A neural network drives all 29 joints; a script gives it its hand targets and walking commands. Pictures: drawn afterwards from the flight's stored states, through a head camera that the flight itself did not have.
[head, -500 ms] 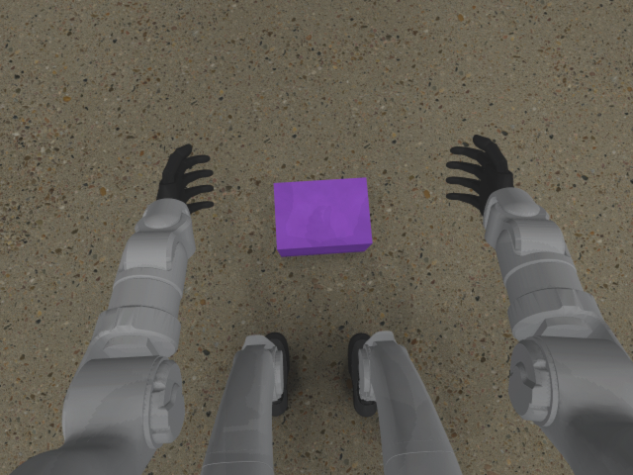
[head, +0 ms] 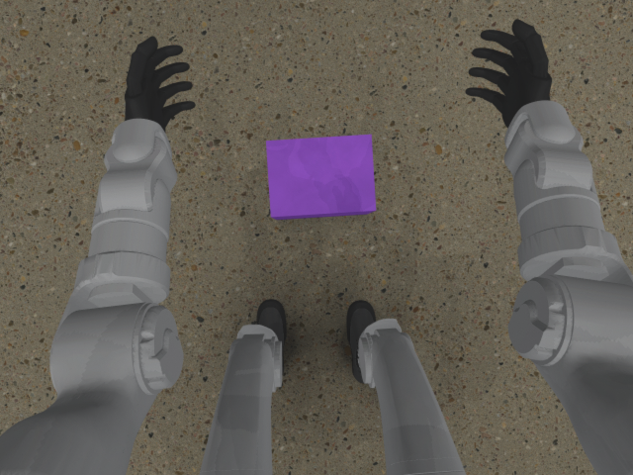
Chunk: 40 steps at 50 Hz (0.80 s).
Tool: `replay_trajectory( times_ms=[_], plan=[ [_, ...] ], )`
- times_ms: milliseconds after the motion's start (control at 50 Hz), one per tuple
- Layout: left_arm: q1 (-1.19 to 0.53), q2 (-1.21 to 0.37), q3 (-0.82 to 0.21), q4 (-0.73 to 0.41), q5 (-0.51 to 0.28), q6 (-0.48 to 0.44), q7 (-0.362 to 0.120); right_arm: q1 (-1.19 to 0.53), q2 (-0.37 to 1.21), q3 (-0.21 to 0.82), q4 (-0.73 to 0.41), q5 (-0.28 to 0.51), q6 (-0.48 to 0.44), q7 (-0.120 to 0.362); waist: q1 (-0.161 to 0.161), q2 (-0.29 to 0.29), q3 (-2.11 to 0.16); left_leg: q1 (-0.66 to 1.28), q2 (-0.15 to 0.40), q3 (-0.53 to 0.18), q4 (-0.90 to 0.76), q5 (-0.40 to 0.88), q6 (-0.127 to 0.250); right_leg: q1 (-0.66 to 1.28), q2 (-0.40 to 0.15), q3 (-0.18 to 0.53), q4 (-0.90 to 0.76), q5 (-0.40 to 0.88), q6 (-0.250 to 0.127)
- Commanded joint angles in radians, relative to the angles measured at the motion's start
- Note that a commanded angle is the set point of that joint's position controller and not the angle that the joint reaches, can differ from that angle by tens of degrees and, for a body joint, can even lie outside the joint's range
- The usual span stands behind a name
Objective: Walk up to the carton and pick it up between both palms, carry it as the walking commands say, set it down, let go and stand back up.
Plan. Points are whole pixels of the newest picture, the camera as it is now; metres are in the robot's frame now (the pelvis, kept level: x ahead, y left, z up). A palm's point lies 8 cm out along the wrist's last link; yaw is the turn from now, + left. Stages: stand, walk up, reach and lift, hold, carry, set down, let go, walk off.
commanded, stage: reach and lift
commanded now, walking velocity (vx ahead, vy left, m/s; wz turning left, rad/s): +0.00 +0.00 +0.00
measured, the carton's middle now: (320, 180) +0.49 -0.02 -0.59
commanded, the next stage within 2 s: none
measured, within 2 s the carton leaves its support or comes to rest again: neither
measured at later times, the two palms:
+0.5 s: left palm (192, 152) +0.50 +0.18 -0.27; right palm (462, 142) +0.49 -0.23 -0.26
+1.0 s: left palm (222, 169) +0.50 +0.17 -0.41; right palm (429, 163) +0.49 -0.22 -0.41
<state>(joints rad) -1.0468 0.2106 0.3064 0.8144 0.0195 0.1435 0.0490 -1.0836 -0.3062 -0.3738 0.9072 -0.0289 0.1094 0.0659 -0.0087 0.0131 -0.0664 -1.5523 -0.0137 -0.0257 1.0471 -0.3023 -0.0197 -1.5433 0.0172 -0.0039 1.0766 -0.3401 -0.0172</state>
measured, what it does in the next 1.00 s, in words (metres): lowers itself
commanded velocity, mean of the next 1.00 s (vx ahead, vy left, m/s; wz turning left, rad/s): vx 0.00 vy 0.00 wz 0.00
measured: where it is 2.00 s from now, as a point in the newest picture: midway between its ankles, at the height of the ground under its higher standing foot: (317, 355)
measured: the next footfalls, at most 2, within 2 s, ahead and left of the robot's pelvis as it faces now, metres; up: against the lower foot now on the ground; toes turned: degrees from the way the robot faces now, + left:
none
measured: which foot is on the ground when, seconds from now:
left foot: down 0.00-1.00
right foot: down 0.00-1.00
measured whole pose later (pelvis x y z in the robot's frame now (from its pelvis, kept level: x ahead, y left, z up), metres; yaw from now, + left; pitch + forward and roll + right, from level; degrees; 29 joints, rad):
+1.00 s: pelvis -0.05 +0.01 -0.25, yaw -1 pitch +42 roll +1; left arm -1.38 0.33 0.19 1.06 -0.16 0.10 0.12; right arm -1.41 -0.41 -0.15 1.11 0.15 0.09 -0.06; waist -0.01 0.02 0.23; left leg -2.24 -0.04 -0.02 2.06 -0.54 -0.04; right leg -2.23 0.04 0.00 2.09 -0.58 0.00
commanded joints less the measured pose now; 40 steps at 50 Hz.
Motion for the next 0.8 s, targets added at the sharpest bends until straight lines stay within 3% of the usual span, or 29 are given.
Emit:
replay_trajectory(
  times_ms=[0, 140, 240, 380, 580, 780],
  plan=[
    [-0.171, 0.084, 0.026, -0.084, 0.014, -0.031, -0.012, -0.180, -0.100, -0.022, -0.096, -0.015, -0.026, 0.002, -0.014, -0.032, -0.985, 0.442, -0.051, 0.020, 0.018, 0.427, -0.019, 0.580, 0.016, 0.031, -0.011, 0.590, 0.045],
    [-0.230, 0.084, 0.069, -0.002, 0.034, -0.027, -0.013, -0.253, -0.080, -0.029, -0.030, -0.042, -0.017, -0.009, -0.006, -0.046, -0.846, 0.207, -0.060, 0.046, 0.169, 0.197, -0.030, 0.348, 0.026, 0.020, 0.130, 0.327, 0.068],
    [-0.276, 0.121, 0.053, -0.019, 0.008, -0.018, 0.012, -0.296, -0.120, -0.005, -0.034, -0.025, -0.002, -0.037, -0.009, -0.044, -0.983, 0.165, -0.069, 0.067, 0.301, 0.177, -0.043, 0.308, 0.038, -0.003, 0.265, 0.312, 0.069],
    [-0.364, 0.152, -0.033, -0.086, -0.076, -0.002, 0.053, -0.363, -0.190, 0.050, -0.079, 0.056, 0.013, -0.060, -0.025, 0.000, -1.154, 0.216, -0.064, 0.065, 0.478, 0.216, -0.051, 0.185, 0.044, -0.025, 0.429, 0.281, 0.055],
    [-0.455, 0.179, -0.052, 0.003, -0.105, 0.014, 0.070, -0.460, -0.218, 0.110, -0.003, 0.113, 0.026, -0.076, -0.013, -0.010, -1.023, 0.079, -0.049, 0.063, 0.640, 0.060, -0.040, -0.008, 0.028, -0.038, 0.576, 0.099, 0.046],
    [-0.537, 0.211, -0.058, 0.102, -0.124, -0.036, 0.070, -0.538, -0.226, 0.155, 0.071, 0.135, -0.013, -0.104, -0.019, -0.016, -0.927, -0.038, -0.036, 0.060, 0.793, 0.029, -0.030, -0.076, 0.011, -0.024, 0.722, 0.063, 0.045]
  ],
)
